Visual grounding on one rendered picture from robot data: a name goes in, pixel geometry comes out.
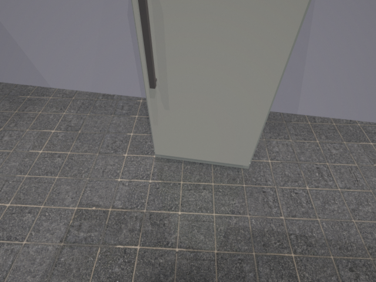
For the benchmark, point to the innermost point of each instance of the handle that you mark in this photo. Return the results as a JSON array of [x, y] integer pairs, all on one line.
[[144, 17]]

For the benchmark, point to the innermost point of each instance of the fridge door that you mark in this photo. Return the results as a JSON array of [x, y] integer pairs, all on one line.
[[218, 64]]

